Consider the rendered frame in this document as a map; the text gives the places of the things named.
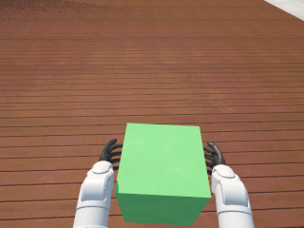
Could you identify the carton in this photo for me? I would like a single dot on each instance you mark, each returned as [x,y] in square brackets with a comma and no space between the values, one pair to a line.
[162,176]

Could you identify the left robot hand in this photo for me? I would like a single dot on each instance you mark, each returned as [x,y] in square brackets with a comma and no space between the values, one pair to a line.
[107,153]

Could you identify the right robot hand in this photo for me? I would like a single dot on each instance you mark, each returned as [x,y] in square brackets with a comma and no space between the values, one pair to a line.
[216,158]

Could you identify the left robot forearm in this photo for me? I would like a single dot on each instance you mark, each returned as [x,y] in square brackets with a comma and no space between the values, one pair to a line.
[94,200]

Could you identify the right robot forearm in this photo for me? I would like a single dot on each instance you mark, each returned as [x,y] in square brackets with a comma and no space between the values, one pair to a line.
[232,199]

